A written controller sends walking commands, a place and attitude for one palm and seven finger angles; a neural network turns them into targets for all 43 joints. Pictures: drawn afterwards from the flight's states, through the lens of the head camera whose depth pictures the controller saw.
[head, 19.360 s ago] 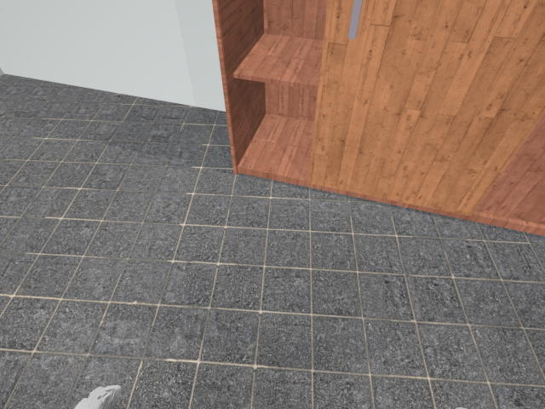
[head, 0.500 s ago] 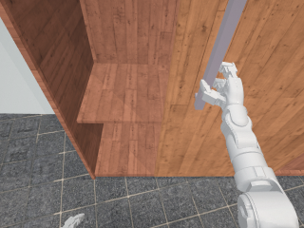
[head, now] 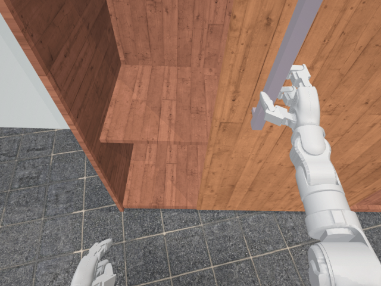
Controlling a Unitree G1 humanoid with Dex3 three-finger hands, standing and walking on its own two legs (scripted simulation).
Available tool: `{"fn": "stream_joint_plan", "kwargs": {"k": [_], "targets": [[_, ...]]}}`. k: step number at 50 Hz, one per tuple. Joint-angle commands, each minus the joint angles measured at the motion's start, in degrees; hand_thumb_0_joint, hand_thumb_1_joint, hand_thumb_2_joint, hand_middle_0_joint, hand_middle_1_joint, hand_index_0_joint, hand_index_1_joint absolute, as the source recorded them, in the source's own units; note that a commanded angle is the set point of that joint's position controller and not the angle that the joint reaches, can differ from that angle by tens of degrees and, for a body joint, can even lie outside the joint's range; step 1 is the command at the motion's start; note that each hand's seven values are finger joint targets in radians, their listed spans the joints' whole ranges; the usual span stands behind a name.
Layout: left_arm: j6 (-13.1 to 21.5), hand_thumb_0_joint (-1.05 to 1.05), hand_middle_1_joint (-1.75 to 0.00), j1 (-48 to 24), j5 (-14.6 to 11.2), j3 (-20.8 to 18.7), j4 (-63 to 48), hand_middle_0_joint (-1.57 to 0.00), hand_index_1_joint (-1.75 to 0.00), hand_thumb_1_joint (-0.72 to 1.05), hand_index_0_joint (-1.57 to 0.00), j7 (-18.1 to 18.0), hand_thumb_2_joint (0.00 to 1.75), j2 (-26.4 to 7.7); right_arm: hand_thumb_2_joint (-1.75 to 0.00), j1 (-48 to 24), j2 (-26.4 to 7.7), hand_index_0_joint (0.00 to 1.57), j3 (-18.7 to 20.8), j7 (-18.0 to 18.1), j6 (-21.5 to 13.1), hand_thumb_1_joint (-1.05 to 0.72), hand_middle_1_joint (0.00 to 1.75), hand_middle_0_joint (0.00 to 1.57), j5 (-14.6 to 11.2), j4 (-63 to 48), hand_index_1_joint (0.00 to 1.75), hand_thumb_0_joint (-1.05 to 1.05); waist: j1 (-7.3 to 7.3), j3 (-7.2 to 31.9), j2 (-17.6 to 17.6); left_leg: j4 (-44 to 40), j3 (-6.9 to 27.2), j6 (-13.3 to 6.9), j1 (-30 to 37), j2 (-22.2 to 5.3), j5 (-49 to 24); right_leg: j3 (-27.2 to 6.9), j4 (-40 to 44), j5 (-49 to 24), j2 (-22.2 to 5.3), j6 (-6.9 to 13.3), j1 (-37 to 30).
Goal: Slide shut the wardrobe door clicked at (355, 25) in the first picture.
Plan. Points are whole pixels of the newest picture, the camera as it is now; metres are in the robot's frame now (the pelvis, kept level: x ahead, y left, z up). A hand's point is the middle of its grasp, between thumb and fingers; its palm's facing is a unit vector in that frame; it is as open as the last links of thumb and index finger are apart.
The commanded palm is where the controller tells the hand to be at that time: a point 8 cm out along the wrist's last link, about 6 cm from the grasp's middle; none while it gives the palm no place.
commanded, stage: step sideways, sliding the door along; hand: right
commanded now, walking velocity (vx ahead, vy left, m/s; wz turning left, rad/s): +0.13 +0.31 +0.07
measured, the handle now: (278, 62) +0.50 -0.13 +0.20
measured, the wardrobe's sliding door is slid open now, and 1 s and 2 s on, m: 0.38 0.37 0.21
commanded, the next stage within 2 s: none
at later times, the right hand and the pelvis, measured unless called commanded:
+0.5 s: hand (261, 108) +0.43 -0.11 +0.14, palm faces +0.24 +0.96 -0.12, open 8.0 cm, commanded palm +0.40 -0.09 +0.15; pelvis +0.01 +0.08 +0.00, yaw -7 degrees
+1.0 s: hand (245, 104) +0.45 -0.08 +0.14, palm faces +0.52 +0.85 -0.10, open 7.6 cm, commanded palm +0.41 -0.04 +0.14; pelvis +0.10 +0.19 +0.01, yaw -7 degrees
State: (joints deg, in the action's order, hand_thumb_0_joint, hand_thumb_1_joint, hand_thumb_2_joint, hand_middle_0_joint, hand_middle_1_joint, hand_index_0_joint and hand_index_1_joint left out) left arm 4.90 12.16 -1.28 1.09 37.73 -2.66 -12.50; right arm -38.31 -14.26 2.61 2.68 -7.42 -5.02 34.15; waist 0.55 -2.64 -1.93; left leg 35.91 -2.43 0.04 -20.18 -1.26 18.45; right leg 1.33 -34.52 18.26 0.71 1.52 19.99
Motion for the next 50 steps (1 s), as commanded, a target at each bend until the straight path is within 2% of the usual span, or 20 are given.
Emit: {"fn": "stream_joint_plan", "kwargs": {"k": [1,6,10,12,15,16,18,19,23,29,31,33,35,37,39,40,41,42,43,50], "targets": [[-0.3,0.0,-0.3,-1.1,0.3,-3.2,-6.9,-0.2,-0.3,0.9,-0.2,-0.6,0.9,-7.4,-0.9,-28.9,-0.9,0.45,-2.7,-0.2,-4.3,-0.9,1.4,0.45,1.2,-16.5,1.4,0.0,-3.93,20.0,-7.2,6.0,2.4,-0.4,-7.3,1.7,6.9,-17.7,5.9,-33.2,-16.7,7.1,-25.2],[-2.1,0.0,-0.3,-2.5,-0.7,-2.9,-8.1,-0.2,-0.3,0.9,-0.2,-0.7,0.9,-7.3,-0.9,-28.7,0.6,0.45,-4.1,0.2,-3.8,-0.9,1.4,0.45,1.2,-18.3,1.4,0.0,-3.28,20.4,-2.7,-6.8,2.3,-2.0,7.7,1.1,-6.7,-10.8,-1.8,-29.9,-13.8,5.0,-17.5],[-2.7,0.0,-0.3,-4.4,-1.8,-3.6,-7.3,-0.2,-0.3,0.9,-0.2,-1.2,0.9,-6.3,-0.9,-27.9,1.0,0.45,-4.8,0.2,-2.6,-0.9,1.4,0.45,1.6,-16.5,1.4,0.0,-1.97,15.8,20.6,-15.4,16.7,-11.0,20.8,-12.5,-30.7,-0.9,-22.9,8.0,-1.8,-0.7,4.3],[-2.3,0.0,-0.3,-5.3,-1.3,-3.6,-6.3,-0.2,-0.3,0.9,-0.2,-1.6,0.9,-6.1,-0.9,-27.8,1.9,0.45,-5.6,0.5,-3.3,-0.9,1.4,0.45,2.0,-16.1,1.4,0.0,-1.26,13.9,13.2,-12.3,16.2,-11.6,23.3,-14.1,-42.6,-2.1,-25.2,11.6,-2.9,-0.3,7.7],[-2.4,0.0,-0.3,-5.5,-0.6,-2.2,-6.5,-0.2,-0.3,0.9,-0.2,-1.5,0.9,-4.0,-0.9,-29.9,9.4,0.45,-12.5,-0.2,-4.9,-0.9,1.4,0.45,2.2,-22.1,1.4,0.0,-3.8,15.3,4.8,-4.0,7.4,-8.5,21.9,-10.3,-44.2,-0.2,0.2,-2.2,-5.4,-0.1,-3.1],[-2.8,0.0,-0.3,-4.2,-0.5,-2.8,-6.0,-0.2,-0.3,0.9,-0.2,-1.6,0.9,-4.8,-0.9,-29.6,9.6,0.45,-13.3,0.0,-5.5,-0.9,1.4,0.45,1.9,-23.8,1.4,0.0,-5.28,17.6,2.4,3.2,4.2,-6.1,15.2,-8.2,-39.4,0.0,8.9,-15.1,-7.3,0.5,-14.7],[-3.3,0.0,-0.3,-4.2,-0.4,-4.4,-8.2,-0.2,-0.3,0.9,-0.2,-0.3,0.9,-7.8,-0.9,-29.8,12.0,0.45,-16.6,-0.7,-5.8,-0.9,1.4,0.45,0.3,-28.6,1.4,0.0,-4.37,21.3,-14.9,26.0,3.6,-0.4,-13.9,0.7,8.7,-24.1,7.6,-57.7,-27.8,10.0,-39.7],[-3.2,0.0,-0.3,-5.5,-0.7,-3.5,-8.7,-0.2,-0.3,0.9,-0.2,1.5,0.9,-6.8,-0.9,-29.9,12.2,0.45,-16.2,-1.0,-5.3,-0.9,1.4,0.45,0.2,-27.9,1.4,0.0,-3.01,21.8,-9.3,34.4,10.0,-1.7,-14.5,0.5,11.9,-25.2,7.1,-48.4,-30.1,12.1,-38.7],[-3.7,0.0,-0.3,-5.7,-0.5,-4.6,-9.1,-0.2,-0.3,0.9,-0.2,2.2,0.9,-7.2,-0.9,-30.3,11.5,0.45,-16.7,-1.1,-4.4,-0.9,1.4,0.45,1.1,-34.4,1.4,0.0,-4.34,17.3,-0.9,24.0,7.3,-0.9,-16.6,-2.8,9.2,-14.5,4.2,-43.6,-26.2,10.0,-35.7],[-3.3,0.0,-0.3,-8.2,-1.4,-4.5,-12.4,-0.2,-0.3,0.9,-0.2,2.6,0.9,-7.0,-0.9,-26.8,10.2,0.45,-16.6,-0.8,-3.9,-0.9,1.4,0.45,1.8,-39.5,1.4,0.0,-4.19,19.5,-14.6,4.0,-2.7,-0.3,2.6,0.8,-2.3,-1.1,-0.2,-47.5,-19.7,3.8,-30.3],[-3.3,0.0,-0.3,-8.3,-1.7,-4.2,-12.8,-0.2,-0.3,0.9,-0.2,2.7,0.9,-6.4,-0.9,-23.8,8.4,0.45,-14.9,-0.4,-4.3,-0.9,1.4,0.45,2.3,-40.6,1.4,0.0,-3.42,19.7,-11.4,-7.2,-3.5,-0.3,10.1,1.4,-11.6,0.7,-6.8,-47.6,-18.4,1.2,-28.4],[-2.9,0.0,-0.3,-8.2,-2.6,-4.3,-12.3,-0.2,-0.3,0.9,-0.2,2.4,0.9,-5.3,-0.9,-20.1,4.8,0.45,-12.6,0.4,-4.4,-0.9,1.4,0.45,3.9,-41.7,1.4,0.0,-3.27,21.0,0.2,-11.2,0.5,-1.9,23.8,-3.3,-44.5,3.3,-16.5,-37.5,-12.7,-1.7,-17.4],[-2.2,0.0,-0.3,-9.0,-2.3,-4.3,-11.5,-0.2,-0.3,0.9,-0.2,1.2,0.9,-3.9,-0.9,-14.9,1.7,0.45,-9.5,1.5,-3.8,-0.9,1.4,0.45,4.6,-41.9,1.4,0.0,-2.47,20.8,17.2,-6.1,11.5,-9.1,31.3,-13.5,-77.1,1.4,-23.8,6.9,-3.9,-4.5,-1.5],[-1.6,0.0,-0.3,-9.8,-2.2,-4.0,-10.4,-0.2,-0.3,0.9,-0.2,0.4,0.9,-3.7,-0.9,-12.5,1.6,0.45,-8.2,2.5,-3.7,-0.9,1.4,0.45,3.6,-44.9,1.4,0.0,-1.81,19.3,17.3,-4.8,12.5,-9.0,27.1,-15.1,-70.4,-1.3,-15.1,14.4,-7.1,-2.2,-1.1],[-0.9,0.0,-0.3,-10.1,-1.7,-3.3,-9.1,-0.2,-0.3,0.9,-0.2,0.3,0.9,-3.3,-0.9,-14.4,4.8,0.45,-11.3,3.0,-5.6,-0.9,1.4,0.45,2.7,-51.6,1.4,0.0,-3.75,19.9,7.7,3.9,7.2,-5.2,24.3,-11.2,-63.3,1.0,8.2,-6.8,-9.8,-1.8,-9.9],[-1.0,0.0,-0.3,-10.6,-1.4,-4.3,-10.0,-0.2,-0.3,0.9,-0.2,0.4,0.9,-4.6,-0.9,-14.3,4.8,0.45,-11.5,3.0,-6.3,-0.9,1.4,0.45,1.9,-54.6,1.4,0.0,-3.74,20.9,-1.0,10.6,1.9,0.1,10.9,-6.4,-45.4,-3.4,12.1,-39.8,-16.9,1.0,-25.1],[-1.2,0.0,-0.3,-11.2,-0.7,-5.5,-11.8,-0.2,-0.3,0.9,-0.2,1.6,0.9,-6.1,-0.9,-13.0,6.0,0.45,-11.9,2.5,-6.8,-0.9,1.4,0.45,1.5,-57.0,1.4,0.0,-2.13,21.6,-13.6,20.2,0.6,2.1,-5.2,-1.6,-4.1,-14.7,8.2,-69.6,-28.6,7.7,-37.4],[-1.6,0.0,-0.3,-10.5,-0.8,-5.6,-12.3,-0.2,-0.3,0.9,-0.2,3.0,0.9,-6.9,-0.9,-10.5,6.4,0.45,-11.2,2.1,-7.0,-0.9,1.4,0.45,2.5,-54.5,1.4,0.0,-1.55,23.1,-13.9,27.4,4.2,1.4,-8.3,-1.2,14.3,-14.6,6.9,-74.3,-31.5,10.5,-39.8],[-0.9,0.0,-0.3,-10.1,-0.3,-6.4,-11.8,-0.2,-0.3,0.9,-0.2,4.2,0.9,-8.0,-0.9,-11.9,6.5,0.45,-9.8,1.8,-6.5,-0.9,1.4,0.45,3.1,-52.7,1.4,0.0,-1.58,22.3,-8.9,30.1,6.4,0.8,-10.8,-0.3,14.3,-10.8,6.1,-68.6,-32.0,11.5,-39.6],[2.8,0.0,-0.3,-9.6,-1.2,-5.3,-13.1,-0.2,-0.3,0.9,-0.2,4.1,0.9,-6.3,-0.9,-7.7,4.1,0.45,-10.1,2.1,-6.3,-0.9,1.4,0.45,3.4,-56.2,1.4,0.0,-1.78,18.3,-17.8,0.2,-2.0,-0.1,1.5,0.3,-2.9,6.7,-3.2,-57.7,-21.8,1.1,-35.6]]}}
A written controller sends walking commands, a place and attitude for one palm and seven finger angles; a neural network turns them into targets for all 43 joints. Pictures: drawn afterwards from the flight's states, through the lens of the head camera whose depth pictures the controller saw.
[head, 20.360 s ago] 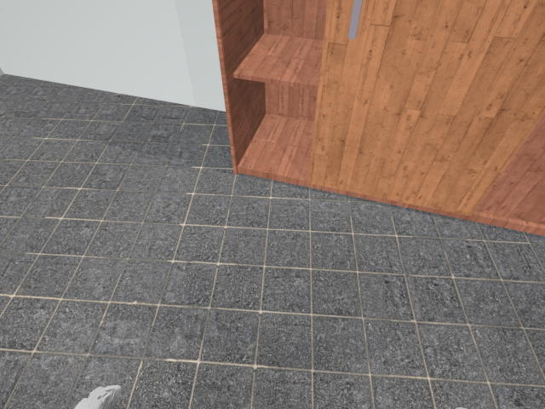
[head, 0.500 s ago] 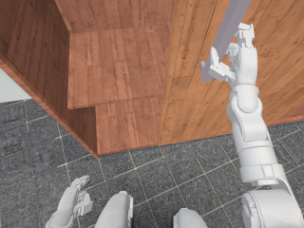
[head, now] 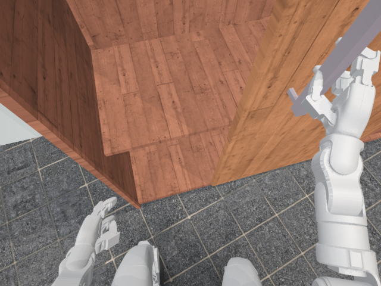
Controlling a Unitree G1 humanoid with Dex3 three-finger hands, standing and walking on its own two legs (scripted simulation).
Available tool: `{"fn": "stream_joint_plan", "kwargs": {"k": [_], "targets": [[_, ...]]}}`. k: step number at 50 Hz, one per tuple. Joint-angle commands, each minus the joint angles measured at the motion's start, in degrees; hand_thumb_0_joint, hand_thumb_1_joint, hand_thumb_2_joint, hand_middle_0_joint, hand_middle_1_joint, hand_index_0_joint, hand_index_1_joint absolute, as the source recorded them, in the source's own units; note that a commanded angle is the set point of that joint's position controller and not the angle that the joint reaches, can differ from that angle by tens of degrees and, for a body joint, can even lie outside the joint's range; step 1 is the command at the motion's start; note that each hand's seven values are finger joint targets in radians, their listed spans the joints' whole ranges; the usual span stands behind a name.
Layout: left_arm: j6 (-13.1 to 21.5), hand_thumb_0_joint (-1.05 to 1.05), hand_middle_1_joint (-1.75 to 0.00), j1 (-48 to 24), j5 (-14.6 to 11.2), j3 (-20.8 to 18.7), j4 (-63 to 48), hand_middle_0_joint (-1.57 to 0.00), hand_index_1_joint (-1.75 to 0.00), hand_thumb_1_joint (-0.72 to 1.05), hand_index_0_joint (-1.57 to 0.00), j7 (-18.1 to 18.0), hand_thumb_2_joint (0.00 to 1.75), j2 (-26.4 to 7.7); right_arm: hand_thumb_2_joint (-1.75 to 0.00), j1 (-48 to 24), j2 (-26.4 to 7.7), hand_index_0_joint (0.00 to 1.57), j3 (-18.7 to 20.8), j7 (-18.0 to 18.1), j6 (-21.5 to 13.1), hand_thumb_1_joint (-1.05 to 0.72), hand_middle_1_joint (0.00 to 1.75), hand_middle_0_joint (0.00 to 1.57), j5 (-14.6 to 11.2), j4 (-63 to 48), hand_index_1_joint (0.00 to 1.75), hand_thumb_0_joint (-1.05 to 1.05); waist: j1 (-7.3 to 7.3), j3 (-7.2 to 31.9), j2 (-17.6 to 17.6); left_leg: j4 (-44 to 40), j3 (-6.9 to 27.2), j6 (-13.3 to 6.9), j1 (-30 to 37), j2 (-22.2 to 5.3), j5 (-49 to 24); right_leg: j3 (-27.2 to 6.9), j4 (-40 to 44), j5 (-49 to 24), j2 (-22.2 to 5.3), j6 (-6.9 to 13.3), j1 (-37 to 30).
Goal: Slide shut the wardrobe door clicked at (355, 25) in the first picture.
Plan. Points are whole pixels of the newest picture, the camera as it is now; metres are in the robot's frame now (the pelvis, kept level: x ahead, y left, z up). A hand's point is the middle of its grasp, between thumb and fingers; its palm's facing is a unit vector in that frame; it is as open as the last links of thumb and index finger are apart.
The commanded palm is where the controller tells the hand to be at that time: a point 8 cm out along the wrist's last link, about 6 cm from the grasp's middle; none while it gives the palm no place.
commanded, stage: step sideways, sliding the door along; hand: right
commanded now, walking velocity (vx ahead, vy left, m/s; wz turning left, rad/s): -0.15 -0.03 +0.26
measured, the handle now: (341, 38) +0.44 -0.26 +0.20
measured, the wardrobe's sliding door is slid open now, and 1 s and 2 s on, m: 0.37 0.21 0.00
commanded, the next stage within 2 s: none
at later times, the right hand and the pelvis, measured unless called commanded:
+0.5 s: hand (268, 104) +0.37 -0.15 +0.14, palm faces +0.40 +0.92 +0.02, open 7.5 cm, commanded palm +0.32 -0.12 +0.12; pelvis +0.06 +0.05 +0.01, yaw +4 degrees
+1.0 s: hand (211, 111) +0.37 -0.06 +0.13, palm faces +0.59 +0.81 -0.07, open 7.6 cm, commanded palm +0.31 -0.02 +0.10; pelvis +0.06 +0.19 -0.05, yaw +7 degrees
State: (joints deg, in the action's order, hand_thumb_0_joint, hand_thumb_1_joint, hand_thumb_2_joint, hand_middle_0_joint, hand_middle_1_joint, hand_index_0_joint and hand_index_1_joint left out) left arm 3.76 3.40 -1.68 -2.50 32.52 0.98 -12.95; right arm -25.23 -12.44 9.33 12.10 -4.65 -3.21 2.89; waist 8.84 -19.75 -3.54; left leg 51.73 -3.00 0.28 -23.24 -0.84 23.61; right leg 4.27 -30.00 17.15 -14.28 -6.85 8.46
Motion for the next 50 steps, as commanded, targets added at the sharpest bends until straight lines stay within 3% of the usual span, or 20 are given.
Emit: {"fn": "stream_joint_plan", "kwargs": {"k": [1,3,5,7,9,11,12,13,14,15,19,27,33,37,39,41,43,44,45,50], "targets": [[4.3,0.0,-0.3,-0.3,-1.4,-1.5,-8.0,-0.2,-0.3,0.9,-0.2,0.5,0.9,-5.9,-0.9,-19.5,1.6,0.45,-16.2,-7.4,-9.2,-0.9,1.4,0.45,1.9,-25.8,1.4,0.0,-9.87,36.7,-12.6,-22.7,-3.0,-0.1,9.2,0.6,-16.4,4.4,-12.8,-54.5,-5.2,8.5,-23.5],[5.0,0.0,-0.3,0.1,-2.3,-1.6,-8.3,-0.2,-0.3,0.9,-0.2,0.2,0.9,-5.3,-0.9,-15.9,-1.5,0.45,-14.3,-7.5,-9.2,-0.9,1.4,0.45,3.0,-27.6,1.4,0.0,-9.45,38.5,-1.2,-29.3,-2.1,0.0,23.6,-1.2,-48.5,4.8,-21.8,-42.8,0.5,7.0,-13.7],[5.2,0.0,-0.3,-1.6,-1.3,-0.6,-8.5,-0.2,-0.3,0.9,-0.2,-1.4,0.9,-2.5,-0.9,-9.6,-6.5,0.45,-10.5,-5.9,-8.3,-0.9,1.4,0.45,3.3,-29.6,1.4,0.0,-8.06,37.8,19.4,-21.9,20.8,-8.8,35.0,-17.7,-96.6,1.5,-36.3,17.0,11.4,4.0,11.6],[4.8,0.0,-0.3,0.3,-1.7,-1.6,-6.8,-0.2,-0.3,0.9,-0.2,-2.3,0.9,-5.0,-0.9,-6.4,-4.5,0.45,-10.9,-5.1,-6.8,-0.9,1.4,0.45,0.9,-32.5,1.4,0.0,-7.74,39.2,17.0,-19.7,23.0,-9.7,34.8,-20.2,-84.8,-7.7,-34.3,21.5,9.6,5.6,15.3],[5.3,0.0,-0.3,-1.7,-1.6,0.8,-5.8,-0.2,-0.3,0.9,-0.2,-2.3,0.9,-2.0,-0.9,-4.0,0.5,0.45,-13.2,-3.5,-7.7,-0.9,1.4,0.45,0.7,-38.9,1.4,0.0,-9.3,38.1,12.7,-16.9,19.3,-10.4,38.0,-18.6,-84.4,-6.2,-17.2,19.0,9.9,6.2,17.1],[5.0,0.0,-0.3,-2.2,-1.7,-0.1,-5.4,-0.2,-0.3,0.9,-0.2,-2.7,0.9,-2.5,-0.9,-1.2,0.8,0.45,-14.1,-3.1,-8.1,-0.9,1.4,0.45,0.6,-40.5,1.4,0.0,-10.65,40.7,11.7,-10.0,11.9,-5.8,31.4,-13.0,-76.7,-0.7,4.5,-5.5,10.1,6.2,1.6],[4.9,0.0,-0.3,-3.4,-1.4,-1.2,-6.2,-0.2,-0.3,0.9,-0.2,-2.8,0.9,-3.6,-0.9,-1.3,0.3,0.45,-15.2,-3.2,-8.4,-0.9,1.4,0.45,0.3,-43.2,1.4,0.0,-11.3,41.4,7.7,-5.1,7.6,-2.8,21.0,-9.6,-63.3,-0.9,7.4,-24.7,6.0,7.7,-11.9],[5.1,0.0,-0.3,-3.6,-1.3,-2.6,-7.3,-0.2,-0.3,0.9,-0.2,-2.1,0.9,-5.4,-0.9,2.4,5.5,0.45,-19.5,-4.1,-8.2,-0.9,1.4,0.45,-0.3,-41.9,1.4,0.0,-9.5,41.5,-3.5,2.8,3.4,1.2,3.8,-4.2,-26.6,-14.7,3.7,-57.2,-8.1,14.9,-23.5],[5.2,0.0,-0.3,-2.1,-1.2,-3.1,-8.0,-0.2,-0.3,0.9,-0.2,-1.3,0.9,-5.6,-0.9,3.2,8.5,0.45,-22.1,-4.9,-8.7,-0.9,1.4,0.45,0.4,-41.7,1.4,0.0,-9.32,43.0,-7.6,14.5,5.3,1.5,-1.5,-1.6,6.5,-18.5,3.2,-68.6,-14.9,20.8,-24.2],[6.0,0.0,-0.3,-0.6,-1.2,-3.6,-7.1,-0.2,-0.3,0.9,-0.2,-0.5,0.9,-7.2,-0.9,2.9,8.6,0.45,-22.9,-5.6,-8.5,-0.9,1.4,0.45,1.4,-39.1,1.4,0.0,-10.13,40.7,-3.8,24.2,7.7,1.2,-6.4,-0.3,9.4,-15.9,3.4,-62.5,-16.2,22.5,-23.1],[7.0,0.0,-0.3,0.3,0.4,-1.5,-6.5,-0.2,-0.3,0.9,-0.2,-1.8,0.9,-5.8,-0.9,1.9,6.6,0.45,-23.0,-4.7,-7.6,-0.9,1.4,0.45,2.0,-42.7,1.4,0.0,-11.29,27.8,-11.3,36.8,4.7,1.5,-22.9,-1.9,8.8,-3.7,3.5,-56.2,-12.1,18.9,-21.9],[6.3,0.0,-0.3,1.8,1.4,-0.4,-9.5,-0.2,-0.3,0.9,-0.2,-3.5,0.9,-7.0,-0.9,5.0,-1.6,0.45,-14.5,-3.3,-7.6,-0.9,1.4,0.45,2.8,-45.5,1.4,0.0,-11.27,27.5,-14.6,40.1,1.1,2.0,-32.9,-3.1,9.9,1.5,7.0,-53.2,-13.5,15.6,-27.6],[7.8,0.0,-0.3,1.6,1.1,-0.7,-10.8,-0.2,-0.3,0.9,-0.2,-3.6,0.9,-6.3,-0.9,7.3,-1.9,0.45,-11.6,-2.5,-8.1,-0.9,1.4,0.45,2.3,-41.4,1.4,0.0,-12.12,26.6,-18.6,32.5,-0.9,1.2,-30.3,-3.9,7.8,5.3,7.3,-55.2,-14.7,15.1,-28.8],[8.1,0.0,-0.3,0.3,-0.5,-0.6,-10.3,-0.2,-0.3,0.9,-0.2,-3.2,0.9,-4.4,-0.9,5.5,-4.2,0.45,-8.0,-2.3,-6.8,-0.9,1.4,0.45,1.4,-40.3,1.4,0.0,-10.94,29.7,-16.4,5.9,-5.4,0.7,-6.8,-0.4,-2.2,11.9,-5.0,-53.7,-9.9,13.3,-20.5],[8.7,0.0,-0.3,1.5,-1.5,-0.6,-9.2,-0.2,-0.3,0.9,-0.2,-2.1,0.9,-1.9,-0.9,7.7,-5.4,0.45,-5.9,-2.7,-5.7,-0.9,1.4,0.45,1.8,-38.6,1.4,0.0,-9.95,32.6,-5.3,-14.4,-5.6,1.1,12.1,1.5,-21.9,5.1,-19.8,-38.8,-5.2,8.1,-11.2],[8.5,0.0,-0.3,1.6,-1.2,-0.7,-7.3,-0.2,-0.3,0.9,-0.2,-2.0,0.9,0.0,-0.9,10.8,-12.4,0.45,0.2,-2.8,-5.0,-0.9,1.4,0.45,2.3,-39.6,1.4,0.0,-9.4,35.1,13.3,-19.6,13.9,-5.6,21.2,-10.6,-63.9,1.3,-40.0,15.2,8.2,6.1,4.2],[9.2,0.0,-0.3,-1.0,0.2,2.1,-7.3,-0.2,-0.3,0.9,-0.2,-1.8,0.9,2.6,-0.9,15.3,-13.6,0.45,0.8,-2.3,-5.2,-0.9,1.4,0.45,1.7,-40.7,1.4,0.0,-7.72,23.6,11.7,-23.7,19.3,-7.4,9.7,-16.9,-71.4,-1.4,-55.7,26.4,10.7,5.2,16.3],[10.2,0.0,-0.3,-1.1,0.3,3.1,-7.3,-0.2,-0.3,0.9,-0.2,-0.8,0.9,1.7,-0.9,10.4,-18.2,0.45,4.1,-2.1,-6.0,-0.9,1.4,0.45,0.4,-49.7,1.4,0.0,-7.65,18.4,15.2,-28.0,32.2,-9.2,2.4,-19.2,-57.4,-4.7,-60.5,27.9,11.5,3.6,20.1],[9.2,0.0,-0.3,2.6,-0.1,0.2,-5.1,-0.2,-0.3,0.9,-0.2,-0.2,0.9,-2.6,-0.9,9.5,-13.5,0.45,3.4,-2.8,-6.4,-0.9,1.4,0.45,-1.3,-51.4,1.4,0.0,-7.82,25.2,21.5,-30.0,37.8,-12.4,1.8,-19.5,-32.9,-9.9,-58.0,22.2,13.5,2.3,15.7],[6.7,0.0,-0.3,2.9,-2.8,-2.5,-5.3,-0.2,-0.3,0.9,-0.2,-1.1,0.9,-4.9,-0.9,20.5,-4.2,0.45,-2.4,-3.6,-6.9,-0.9,1.4,0.45,-0.8,-47.3,1.4,0.0,-11.32,37.3,17.5,-14.1,15.6,-6.0,6.4,-9.8,-20.2,-6.0,0.2,7.5,13.5,7.1,-1.6]]}}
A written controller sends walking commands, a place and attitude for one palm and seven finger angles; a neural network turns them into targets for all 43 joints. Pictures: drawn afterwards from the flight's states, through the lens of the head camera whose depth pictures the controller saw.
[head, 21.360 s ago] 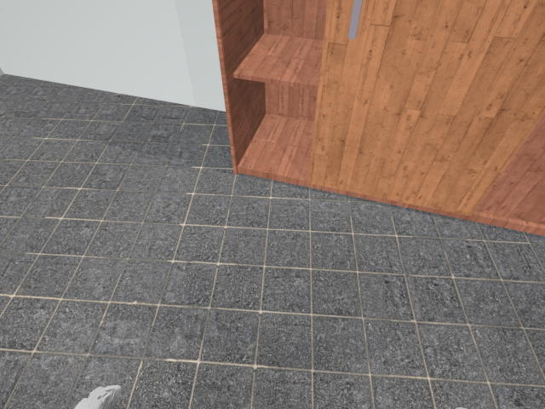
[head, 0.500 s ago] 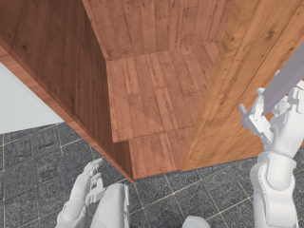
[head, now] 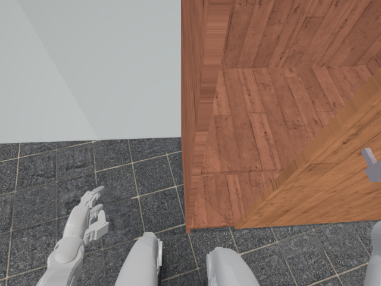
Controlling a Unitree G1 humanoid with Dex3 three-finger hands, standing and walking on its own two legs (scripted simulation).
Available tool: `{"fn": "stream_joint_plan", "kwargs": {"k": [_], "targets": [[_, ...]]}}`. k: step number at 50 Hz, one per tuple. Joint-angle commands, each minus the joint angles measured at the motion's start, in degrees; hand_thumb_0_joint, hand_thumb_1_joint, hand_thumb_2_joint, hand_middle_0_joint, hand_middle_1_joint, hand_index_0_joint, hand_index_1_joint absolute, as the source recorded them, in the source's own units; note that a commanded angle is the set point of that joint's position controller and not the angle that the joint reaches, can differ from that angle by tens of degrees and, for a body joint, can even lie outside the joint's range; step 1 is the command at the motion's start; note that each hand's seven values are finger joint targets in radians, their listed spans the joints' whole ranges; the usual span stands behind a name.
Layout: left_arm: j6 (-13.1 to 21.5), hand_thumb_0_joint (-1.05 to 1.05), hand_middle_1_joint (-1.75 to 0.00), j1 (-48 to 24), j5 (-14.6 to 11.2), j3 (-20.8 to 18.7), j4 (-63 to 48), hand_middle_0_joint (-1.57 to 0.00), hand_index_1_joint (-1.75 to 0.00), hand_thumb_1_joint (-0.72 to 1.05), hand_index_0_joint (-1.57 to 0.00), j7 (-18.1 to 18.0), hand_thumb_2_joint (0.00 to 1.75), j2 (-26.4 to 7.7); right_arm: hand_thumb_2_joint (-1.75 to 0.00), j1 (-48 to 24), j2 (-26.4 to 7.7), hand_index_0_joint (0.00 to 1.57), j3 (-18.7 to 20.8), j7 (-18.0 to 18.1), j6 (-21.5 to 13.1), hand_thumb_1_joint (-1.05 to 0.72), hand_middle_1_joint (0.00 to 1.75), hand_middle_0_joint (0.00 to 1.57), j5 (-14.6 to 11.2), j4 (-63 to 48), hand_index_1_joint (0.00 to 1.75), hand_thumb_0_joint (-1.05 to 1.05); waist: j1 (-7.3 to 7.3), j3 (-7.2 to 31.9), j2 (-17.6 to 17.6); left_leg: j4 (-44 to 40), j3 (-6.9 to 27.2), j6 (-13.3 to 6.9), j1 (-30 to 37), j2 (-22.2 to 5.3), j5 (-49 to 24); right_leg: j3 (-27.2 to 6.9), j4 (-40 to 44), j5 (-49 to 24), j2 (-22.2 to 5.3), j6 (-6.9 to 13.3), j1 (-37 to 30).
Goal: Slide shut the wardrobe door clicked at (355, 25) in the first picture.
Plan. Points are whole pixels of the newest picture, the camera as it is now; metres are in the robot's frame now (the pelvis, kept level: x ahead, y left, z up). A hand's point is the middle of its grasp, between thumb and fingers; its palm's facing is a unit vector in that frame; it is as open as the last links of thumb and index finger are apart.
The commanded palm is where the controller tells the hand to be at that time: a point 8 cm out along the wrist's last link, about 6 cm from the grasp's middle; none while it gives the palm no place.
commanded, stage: step sideways, sliding the door along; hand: right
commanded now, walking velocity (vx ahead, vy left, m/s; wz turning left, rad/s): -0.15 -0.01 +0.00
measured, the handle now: out of the picture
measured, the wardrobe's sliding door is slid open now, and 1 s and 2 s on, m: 0.21 0.00 0.00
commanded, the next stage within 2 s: stop walking and hold the door there in 1.58 s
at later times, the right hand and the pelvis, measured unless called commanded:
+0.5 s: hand (315, 169) +0.25 -0.15 +0.19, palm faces +0.26 +0.96 +0.05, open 7.1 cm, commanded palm +0.21 -0.14 +0.16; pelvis -0.06 +0.02 +0.06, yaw +4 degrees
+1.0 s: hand (268, 171) +0.25 -0.09 +0.18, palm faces +0.21 +0.98 +0.01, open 7.0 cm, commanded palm +0.22 -0.09 +0.17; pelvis -0.11 +0.07 +0.04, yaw +5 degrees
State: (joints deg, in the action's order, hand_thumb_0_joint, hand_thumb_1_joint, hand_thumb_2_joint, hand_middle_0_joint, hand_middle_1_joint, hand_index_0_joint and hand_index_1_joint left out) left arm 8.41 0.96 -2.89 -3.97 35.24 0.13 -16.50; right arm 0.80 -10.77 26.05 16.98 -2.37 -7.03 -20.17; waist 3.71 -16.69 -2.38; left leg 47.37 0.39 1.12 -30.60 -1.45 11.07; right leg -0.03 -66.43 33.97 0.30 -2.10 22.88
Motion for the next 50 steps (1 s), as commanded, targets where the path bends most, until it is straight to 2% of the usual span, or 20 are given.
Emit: {"fn": "stream_joint_plan", "kwargs": {"k": [1,2,4,6,8,11,16,29,33,34,35,36,38,41,43,44,46,47,49,50], "targets": [[2.5,0.0,-0.3,4.8,-0.8,-1.9,-8.1,-0.2,-0.3,0.9,-0.2,-0.9,0.9,-2.7,-0.9,-6.1,-4.6,0.45,-21.5,-8.7,-9.9,-0.9,1.4,0.45,3.7,-25.9,1.4,0.0,-6.84,32.5,2.6,0.6,8.0,-4.2,4.3,-4.4,4.1,-5.2,45.3,-14.3,-7.3,4.4,-23.1],[2.6,0.0,-0.3,1.9,0.7,-2.6,-9.1,-0.2,-0.3,0.9,-0.2,-1.4,0.9,-4.4,-0.9,-3.6,-1.8,0.45,-25.5,-8.5,-10.6,-0.9,1.4,0.45,4.2,-24.1,1.4,0.0,-5.07,28.6,-20.2,16.5,1.5,-0.9,-4.7,2.2,18.2,-18.1,49.0,-18.3,-20.1,8.9,-23.2],[4.9,0.0,-0.3,-0.8,2.9,0.4,-7.9,-0.2,-0.3,0.9,-0.2,-0.5,0.9,-0.2,-0.9,-12.7,1.1,0.45,-30.4,-8.6,-11.9,-0.9,1.4,0.45,5.2,-29.0,1.4,0.0,-7.02,22.5,-26.1,33.5,7.6,-0.3,-5.6,3.4,17.9,-28.7,54.7,-16.9,-24.1,8.2,-11.8],[5.4,0.0,-0.3,2.0,2.1,-0.5,-6.6,-0.2,-0.3,0.9,-0.2,0.0,0.9,-2.1,-0.9,-7.0,1.8,0.45,-30.4,-7.7,-11.8,-0.9,1.4,0.45,6.2,-21.5,1.4,0.0,-6.01,20.0,-9.0,32.9,6.8,-1.4,-4.0,3.0,12.5,-16.2,45.8,-38.2,-20.2,8.3,-14.5],[5.0,0.0,-0.3,3.7,2.1,-0.6,-7.0,-0.2,-0.3,0.9,-0.2,-0.3,0.9,-3.0,-0.9,-5.6,4.3,0.45,-33.8,-8.0,-10.2,-0.9,1.4,0.45,6.9,-19.4,1.4,0.0,-5.37,20.8,-2.3,27.4,2.1,-0.3,-5.0,2.9,12.8,-9.8,42.5,-49.7,-18.8,8.0,-21.2],[4.5,0.0,-0.3,6.3,1.7,-0.2,-7.7,-0.2,-0.3,0.9,-0.2,-0.2,0.9,-2.9,-0.9,-6.9,6.6,0.45,-37.1,-10.1,-9.5,-0.9,1.4,0.45,6.5,-18.5,1.4,0.0,-5.61,24.0,-9.8,18.9,-2.2,-0.5,-4.0,3.3,9.0,-4.6,40.7,-56.4,-16.7,3.7,-29.0],[3.9,0.0,-0.3,6.0,2.2,1.1,-8.1,-0.2,-0.3,0.9,-0.2,-0.2,0.9,-1.6,-0.9,-10.5,5.2,0.45,-37.2,-12.1,-9.5,-0.9,1.4,0.45,6.7,-17.8,1.4,0.0,-6.03,26.6,-12.3,7.5,-4.6,-0.1,-0.4,2.9,8.5,-5.6,41.3,-58.2,-16.7,3.0,-34.5],[-0.1,0.0,-0.3,1.7,1.8,1.8,-8.8,-0.2,-0.3,0.9,-0.2,0.8,0.9,-1.1,-0.9,-27.9,1.3,0.45,-33.6,-12.5,-6.6,-0.9,1.4,0.45,5.7,-6.4,1.4,0.0,-6.55,25.3,-11.9,-14.4,-1.0,-1.8,16.8,2.5,4.8,-12.5,39.5,-16.3,-20.3,8.1,-16.0],[-1.2,0.0,-0.3,2.4,0.1,1.5,-8.9,-0.2,-0.3,0.9,-0.2,0.5,0.9,0.3,-0.9,-33.2,-0.2,0.45,-33.0,-12.8,-7.2,-0.9,1.4,0.45,5.4,-3.7,1.4,0.0,-6.48,29.5,0.1,-24.1,-0.9,-4.8,19.0,-1.2,-3.8,-6.5,20.5,-10.4,-10.9,5.7,-14.3],[-1.4,0.0,-0.3,3.8,-0.3,1.3,-8.4,-0.2,-0.3,0.9,-0.2,0.3,0.9,0.7,-0.9,-34.3,-0.3,0.45,-33.2,-12.6,-7.4,-0.9,1.4,0.45,5.2,-1.7,1.4,0.0,-6.78,31.4,9.6,-24.7,3.1,-7.9,17.0,-5.3,-6.8,-2.7,9.9,-7.8,-4.9,3.9,-13.8],[-1.8,0.0,-0.3,3.3,-0.3,-0.4,-7.9,-0.2,-0.3,0.9,-0.2,-0.1,0.9,-1.7,-0.9,-36.3,-2.3,0.45,-31.3,-12.0,-7.2,-0.9,1.4,0.45,5.5,2.4,1.4,0.0,-6.09,29.4,21.4,-26.4,15.8,-13.4,10.4,-11.2,-4.2,-0.4,-2.8,-4.9,2.1,2.0,-10.4],[-2.1,0.0,-0.3,0.2,0.2,-0.6,-7.0,-0.2,-0.3,0.9,-0.2,-0.5,0.9,-2.2,-0.9,-39.3,-2.3,0.45,-30.5,-11.5,-7.1,-0.9,1.4,0.45,5.6,4.0,1.4,0.0,-4.62,25.1,19.7,-27.0,20.0,-17.1,5.0,-14.1,-1.5,-3.9,-13.0,-4.2,1.3,1.8,-7.1],[-3.7,0.0,-0.3,-0.3,0.9,1.4,-6.6,-0.2,-0.3,0.9,-0.2,-0.5,0.9,0.0,-0.9,-42.7,3.0,0.45,-34.6,-11.6,-7.4,-0.9,1.4,0.45,4.8,2.3,1.4,0.0,-6.13,25.1,8.6,-20.9,12.3,-16.6,3.9,-12.2,-6.6,-6.1,-11.8,-5.1,-0.8,2.0,-7.8],[-6.7,0.0,-0.3,2.0,2.1,1.9,-5.4,-0.2,-0.3,0.9,-0.2,-1.0,0.9,0.1,-0.9,-37.3,0.4,0.45,-31.8,-10.8,-10.4,-0.9,1.4,0.45,6.4,4.6,1.4,0.0,-6.1,26.1,2.1,-4.9,7.0,-12.6,15.6,-9.7,-15.2,-4.7,27.4,-14.0,-3.3,1.8,-5.8],[-6.5,0.0,-0.3,3.1,2.5,-0.2,-5.5,-0.2,-0.3,0.9,-0.2,-1.7,0.9,-2.6,-0.9,-36.4,-1.9,0.45,-29.7,-11.4,-11.3,-0.9,1.4,0.45,6.5,5.3,1.4,0.0,-5.49,26.5,-7.0,5.9,2.8,-8.5,10.4,-2.0,-7.4,-1.7,55.3,-33.2,-7.5,1.8,-19.5],[-5.2,0.0,-0.3,3.0,2.8,-1.1,-6.2,-0.2,-0.3,0.9,-0.2,-1.6,0.9,-2.5,-0.9,-38.6,-0.8,0.45,-30.8,-12.1,-12.3,-0.9,1.4,0.45,5.5,4.4,1.4,0.0,-4.85,26.8,-12.9,13.9,-1.0,-4.1,-0.1,3.0,9.5,-11.5,54.6,-50.0,-19.3,4.5,-31.1],[-5.7,0.0,-0.3,-0.9,4.3,1.6,-7.5,-0.2,-0.3,0.9,-0.2,-1.9,0.9,0.1,-0.9,-45.4,-0.5,0.45,-33.9,-12.8,-14.2,-0.9,1.4,0.45,4.3,-6.5,1.4,0.0,-7.92,29.0,-17.7,22.5,2.5,-2.2,-4.3,3.3,19.0,-17.6,39.6,-67.3,-19.6,1.5,-31.9],[-5.9,0.0,-0.3,-2.4,4.3,2.2,-6.9,-0.2,-0.3,0.9,-0.2,-1.1,0.9,0.2,-0.9,-44.3,1.2,0.45,-34.9,-13.5,-14.1,-0.9,1.4,0.45,3.8,-3.5,1.4,0.0,-7.57,24.1,-15.5,25.0,5.1,-2.1,-3.6,3.2,17.9,-22.0,39.7,-64.7,-21.0,2.4,-24.5],[-6.7,0.0,-0.3,3.8,2.2,-0.3,-5.3,-0.2,-0.3,0.9,-0.2,-0.3,0.9,-3.2,-0.9,-36.7,-4.1,0.45,-26.8,-12.7,-12.5,-0.9,1.4,0.45,4.4,4.2,1.4,0.0,-5.63,23.8,-2.1,20.0,4.6,-3.2,-2.2,3.6,13.3,-17.8,39.1,-58.3,-22.9,8.8,-25.8],[-6.7,0.0,-0.3,4.8,2.1,-1.3,-4.9,-0.2,-0.3,0.9,-0.2,-0.7,0.9,-4.2,-0.9,-36.5,-5.7,0.45,-24.9,-12.3,-11.6,-0.9,1.4,0.45,4.8,4.1,1.4,0.0,-4.84,25.9,-2.0,17.1,3.3,-2.8,-4.0,4.2,12.5,-16.1,37.9,-57.6,-22.9,10.1,-30.4]]}}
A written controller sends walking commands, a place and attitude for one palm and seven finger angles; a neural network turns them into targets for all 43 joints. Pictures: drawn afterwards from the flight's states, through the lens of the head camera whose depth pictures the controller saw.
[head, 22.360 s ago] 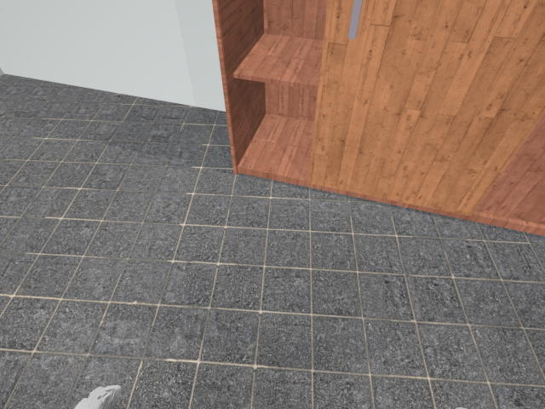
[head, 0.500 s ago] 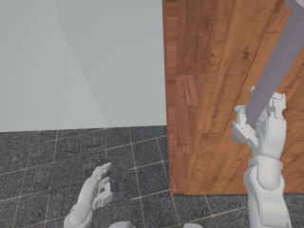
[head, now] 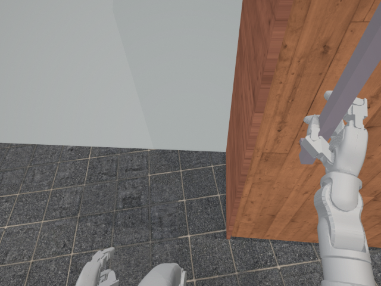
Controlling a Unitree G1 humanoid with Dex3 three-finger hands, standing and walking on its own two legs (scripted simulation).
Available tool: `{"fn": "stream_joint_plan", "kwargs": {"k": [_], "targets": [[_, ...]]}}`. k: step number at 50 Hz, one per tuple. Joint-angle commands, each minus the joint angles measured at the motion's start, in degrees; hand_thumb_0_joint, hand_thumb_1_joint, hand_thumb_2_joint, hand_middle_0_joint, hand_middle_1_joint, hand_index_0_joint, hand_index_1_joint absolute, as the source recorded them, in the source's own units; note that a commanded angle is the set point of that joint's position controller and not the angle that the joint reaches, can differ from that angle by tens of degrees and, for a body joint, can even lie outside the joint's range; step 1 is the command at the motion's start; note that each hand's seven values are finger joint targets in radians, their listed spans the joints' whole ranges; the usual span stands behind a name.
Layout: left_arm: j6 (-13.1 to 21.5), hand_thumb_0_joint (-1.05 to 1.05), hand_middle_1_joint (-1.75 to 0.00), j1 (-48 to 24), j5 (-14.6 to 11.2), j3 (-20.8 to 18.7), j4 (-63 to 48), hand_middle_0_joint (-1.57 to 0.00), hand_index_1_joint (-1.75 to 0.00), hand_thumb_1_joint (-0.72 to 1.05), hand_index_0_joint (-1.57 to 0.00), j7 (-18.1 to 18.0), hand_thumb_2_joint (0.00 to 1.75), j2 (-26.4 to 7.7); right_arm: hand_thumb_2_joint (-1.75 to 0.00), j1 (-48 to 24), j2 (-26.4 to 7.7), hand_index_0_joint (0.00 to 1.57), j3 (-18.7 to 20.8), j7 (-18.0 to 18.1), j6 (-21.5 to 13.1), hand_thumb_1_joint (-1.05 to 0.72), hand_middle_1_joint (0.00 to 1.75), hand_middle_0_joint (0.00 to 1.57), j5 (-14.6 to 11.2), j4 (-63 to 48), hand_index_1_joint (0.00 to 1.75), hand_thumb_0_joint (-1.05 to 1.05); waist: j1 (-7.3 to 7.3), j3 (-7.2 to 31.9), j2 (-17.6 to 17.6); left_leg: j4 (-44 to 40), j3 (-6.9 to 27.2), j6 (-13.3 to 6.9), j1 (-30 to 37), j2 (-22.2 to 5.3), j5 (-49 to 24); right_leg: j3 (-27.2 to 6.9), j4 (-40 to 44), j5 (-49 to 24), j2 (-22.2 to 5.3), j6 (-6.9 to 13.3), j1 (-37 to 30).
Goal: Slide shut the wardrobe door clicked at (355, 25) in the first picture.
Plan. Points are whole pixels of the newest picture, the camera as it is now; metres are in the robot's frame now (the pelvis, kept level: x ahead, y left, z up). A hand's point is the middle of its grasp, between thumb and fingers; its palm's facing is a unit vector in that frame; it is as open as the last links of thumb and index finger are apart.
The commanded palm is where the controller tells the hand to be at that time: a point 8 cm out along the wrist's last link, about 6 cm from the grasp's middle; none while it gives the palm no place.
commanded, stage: step sideways, sliding the door along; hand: right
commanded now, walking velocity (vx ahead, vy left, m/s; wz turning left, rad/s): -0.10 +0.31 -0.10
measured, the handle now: (335, 93) +0.40 -0.23 +0.21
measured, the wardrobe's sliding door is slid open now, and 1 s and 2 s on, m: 0.00 0.00 0.00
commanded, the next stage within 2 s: stop walking and hold the door there in 0.58 s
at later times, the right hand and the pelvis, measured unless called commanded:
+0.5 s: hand (304, 132) +0.36 -0.19 +0.15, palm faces +0.57 +0.82 -0.05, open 7.1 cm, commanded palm +0.32 -0.16 +0.15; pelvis +0.02 +0.11 +0.00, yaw -7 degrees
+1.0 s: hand (311, 135) +0.36 -0.20 +0.14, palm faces +0.65 +0.68 -0.34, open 7.1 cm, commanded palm +0.30 -0.22 +0.13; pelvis +0.07 +0.17 +0.00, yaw -2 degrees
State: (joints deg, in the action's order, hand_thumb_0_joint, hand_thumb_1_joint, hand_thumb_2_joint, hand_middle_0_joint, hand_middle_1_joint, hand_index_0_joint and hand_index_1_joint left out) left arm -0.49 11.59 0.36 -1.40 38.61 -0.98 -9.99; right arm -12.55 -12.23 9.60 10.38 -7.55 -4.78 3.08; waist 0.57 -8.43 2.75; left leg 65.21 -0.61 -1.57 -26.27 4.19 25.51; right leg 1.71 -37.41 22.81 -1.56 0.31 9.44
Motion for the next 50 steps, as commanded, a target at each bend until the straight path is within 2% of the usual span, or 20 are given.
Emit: {"fn": "stream_joint_plan", "kwargs": {"k": [1,5,13,16,18,19,21,24,26,28,34,35,36,38,40,42,43,44,47,50], "targets": [[2.8,0.0,-0.3,-5.8,-1.2,-3.6,-9.1,-0.2,-0.3,0.9,-0.2,0.1,0.9,-10.5,-0.9,-24.6,-0.9,0.45,-12.1,-6.3,-5.9,-0.9,1.4,0.45,2.5,-21.1,1.4,0.0,-1.76,18.8,-9.2,-2.2,3.2,0.4,-9.2,-1.0,-2.5,-17.2,8.9,-47.4,-20.6,7.6,-19.5],[5.6,0.0,-0.3,-5.4,-1.9,-2.7,-9.3,-0.2,-0.3,0.9,-0.2,0.2,0.9,-8.7,-0.9,-29.4,7.0,0.45,-21.1,-7.9,-4.4,-0.9,1.4,0.45,2.1,-21.4,1.4,0.0,-2.56,19.8,-18.4,-9.5,0.0,1.8,-6.8,-2.0,-3.9,-11.9,8.9,-51.9,-18.1,6.1,-23.5],[7.0,0.0,-0.3,-7.4,-2.7,-3.4,-9.9,-0.2,-0.3,0.9,-0.2,1.9,0.9,-8.8,-0.9,-33.9,0.7,0.45,-16.6,-7.0,-3.9,-0.9,1.4,0.45,2.3,-20.4,1.4,0.0,-3.7,20.0,-22.1,-33.8,-3.1,2.0,8.1,-2.4,-8.4,-8.7,6.5,-52.3,-16.6,4.0,-21.9],[6.4,0.0,-0.3,-8.1,-4.4,-2.7,-11.2,-0.2,-0.3,0.9,-0.2,2.3,0.9,-7.5,-0.9,-32.5,-3.2,0.45,-12.9,-6.6,-4.2,-0.9,1.4,0.45,2.8,-20.7,1.4,0.0,-2.37,23.6,-10.6,-43.5,-2.0,1.0,27.0,-5.8,-31.4,-4.2,-3.9,-38.7,-11.2,1.4,-10.3],[6.5,0.0,-0.3,-9.2,-5.2,-2.4,-11.7,-0.2,-0.3,0.9,-0.2,1.3,0.9,-5.8,-0.9,-30.2,-7.0,0.45,-9.8,-5.3,-3.0,-0.9,1.4,0.45,2.2,-20.6,1.4,0.0,-2.78,25.0,5.0,-38.2,9.9,-5.8,34.3,-17.8,-58.7,-1.5,-13.2,-6.5,-3.0,-1.5,5.5],[6.7,0.0,-0.3,-8.9,-5.0,-2.6,-10.6,-0.2,-0.3,0.9,-0.2,0.9,0.9,-5.9,-0.9,-28.0,-7.3,0.45,-8.1,-4.8,-2.7,-0.9,1.4,0.45,1.5,-19.5,1.4,0.0,-1.93,24.0,8.9,-39.0,12.5,-8.2,32.2,-20.9,-64.7,-3.1,-16.6,8.6,0.4,-1.8,9.2],[5.6,0.0,-0.3,-8.5,-4.3,-3.2,-9.0,-0.2,-0.3,0.9,-0.2,0.0,0.9,-6.9,-0.9,-28.3,-6.1,0.45,-8.0,-4.5,-2.2,-0.9,1.4,0.45,0.7,-20.2,1.4,0.0,-0.85,24.3,10.3,-37.4,14.9,-9.8,29.6,-21.8,-59.5,-4.8,-16.0,11.9,-1.7,-0.7,9.0],[4.6,0.0,-0.3,-9.2,-3.5,-2.1,-8.8,-0.2,-0.3,0.9,-0.2,-0.7,0.9,-6.4,-0.9,-29.2,-4.2,0.45,-9.5,-3.8,-4.3,-0.9,1.4,0.45,0.1,-25.3,1.4,0.0,-3.57,28.1,-3.0,-22.5,1.6,-3.4,26.7,-14.4,-49.1,2.7,19.3,-21.4,-5.2,-1.3,-6.2],[5.0,0.0,-0.3,-10.2,-2.5,-4.6,-11.9,-0.2,-0.3,0.9,-0.2,0.0,0.9,-9.4,-0.9,-27.1,-2.8,0.45,-9.6,-4.2,-5.3,-0.9,1.4,0.45,-0.4,-27.9,1.4,0.0,-1.19,28.0,-22.3,-12.3,0.4,2.5,0.8,-4.8,3.8,-19.8,12.9,-68.4,-26.6,7.1,-28.1],[5.4,0.0,-0.3,-11.2,-1.6,-2.8,-11.8,-0.2,-0.3,0.9,-0.2,1.6,0.9,-7.6,-0.9,-29.8,-1.3,0.45,-10.8,-5.5,-5.5,-0.9,1.4,0.45,0.9,-28.7,1.4,0.0,-2.78,21.9,-19.1,-8.2,5.3,2.1,-1.7,-4.7,7.1,-16.7,12.7,-60.2,-26.0,9.6,-23.0],[7.2,0.0,-0.3,-5.6,-2.6,-4.8,-12.6,-0.2,-0.3,0.9,-0.2,3.2,0.9,-10.6,-0.9,-24.2,-2.6,0.45,-9.8,-6.0,-4.1,-0.9,1.4,0.45,2.2,-27.0,1.4,0.0,-3.27,19.9,-22.2,-19.4,-2.4,2.5,-3.3,-2.4,-2.4,-3.9,10.5,-62.1,-19.7,4.1,-32.5],[5.5,0.0,-0.3,-1.3,-2.4,-6.3,-6.8,-0.2,-0.3,0.9,-0.2,1.8,0.9,-13.9,-0.9,-12.8,-36.7,0.45,23.8,-3.1,-3.8,-0.9,1.4,0.45,4.1,-2.8,1.4,0.0,-2.55,20.4,-22.6,-18.0,-4.2,3.4,-4.7,-1.2,-2.7,-0.6,10.1,-61.6,-19.5,3.5,-32.1],[5.2,0.0,-0.3,-3.1,-2.1,-5.3,-9.9,-0.2,-0.3,0.9,-0.2,2.2,0.9,-12.1,-0.9,-12.5,-27.1,0.45,15.2,-3.9,-3.3,-0.9,1.4,0.45,3.7,-6.3,1.4,0.0,-1.4,18.3,-24.4,-23.8,-3.5,2.2,-1.2,-2.0,-2.9,-0.9,7.4,-62.3,-19.4,3.2,-27.3],[6.1,0.0,-0.3,-4.2,-2.9,-4.0,-11.2,-0.2,-0.3,0.9,-0.2,2.1,0.9,-10.6,-0.9,-13.6,-24.4,0.45,12.7,-4.7,-3.8,-0.9,1.4,0.45,3.5,-11.1,1.4,0.0,-1.29,17.3,-25.9,-33.7,-6.6,1.8,6.5,-0.8,-10.2,3.6,2.2,-59.6,-16.8,1.1,-21.8],[6.9,0.0,-0.3,-5.1,-3.8,-3.3,-11.4,-0.2,-0.3,0.9,-0.2,1.8,0.9,-9.9,-0.9,-9.6,-26.6,0.45,15.3,-5.0,-5.0,-0.9,1.4,0.45,3.9,-9.3,1.4,0.0,0.19,18.2,-18.1,-42.4,-6.0,0.6,21.3,-2.5,-27.4,5.4,-9.7,-45.4,-12.2,-0.4,-10.3],[7.3,0.0,-0.3,-6.8,-4.0,-2.7,-12.5,-0.2,-0.3,0.9,-0.2,0.2,0.9,-8.5,-0.9,0.1,-31.3,0.45,20.0,-4.1,-2.7,-0.9,1.4,0.45,3.5,-0.6,1.4,0.0,1.05,22.3,8.6,-37.6,17.4,-8.8,33.5,-20.4,-71.7,1.0,-30.9,11.7,1.4,-1.5,13.3],[7.5,0.0,-0.3,-8.2,-3.8,-1.3,-12.2,-0.2,-0.3,0.9,-0.2,-0.7,0.9,-7.3,-0.9,-0.9,-33.0,0.45,22.3,-3.2,-2.1,-0.9,1.4,0.45,2.5,-2.6,1.4,0.0,0.59,21.5,9.3,-39.8,20.9,-8.5,27.1,-26.3,-69.7,-6.3,-34.0,14.1,-0.4,-1.8,14.6],[7.9,0.0,-0.3,-7.6,-3.5,-0.1,-10.1,-0.2,-0.3,0.9,-0.2,-1.3,0.9,-6.7,-0.9,-0.6,-33.6,0.45,23.6,-3.2,-2.2,-0.9,1.4,0.45,2.5,0.0,1.4,0.0,-0.45,17.0,5.2,-43.2,20.8,-8.0,19.1,-26.2,-54.8,-6.3,-32.1,11.4,-2.3,-2.4,13.8],[6.3,0.0,-0.3,-6.1,-3.4,-0.5,-6.4,-0.2,-0.3,0.9,-0.2,-2.4,0.9,-9.9,-0.9,-2.5,-32.9,0.45,25.6,-2.4,-4.1,-0.9,1.4,0.45,1.8,1.5,1.4,0.0,-0.77,21.9,10.4,-42.0,13.9,-7.4,18.5,-22.9,-42.9,-4.0,-22.5,7.8,-1.9,-2.3,9.4],[6.1,0.0,-0.3,-6.9,-2.9,0.0,-6.4,-0.2,-0.3,0.9,-0.2,-3.4,0.9,-10.4,-0.9,-1.2,-33.3,0.45,26.3,-1.6,-3.8,-0.9,1.4,0.45,2.6,3.9,1.4,0.0,-0.18,21.3,6.6,-44.9,11.1,-5.4,14.2,-20.1,-24.5,-1.4,-7.0,2.9,-0.3,-0.5,4.1]]}}
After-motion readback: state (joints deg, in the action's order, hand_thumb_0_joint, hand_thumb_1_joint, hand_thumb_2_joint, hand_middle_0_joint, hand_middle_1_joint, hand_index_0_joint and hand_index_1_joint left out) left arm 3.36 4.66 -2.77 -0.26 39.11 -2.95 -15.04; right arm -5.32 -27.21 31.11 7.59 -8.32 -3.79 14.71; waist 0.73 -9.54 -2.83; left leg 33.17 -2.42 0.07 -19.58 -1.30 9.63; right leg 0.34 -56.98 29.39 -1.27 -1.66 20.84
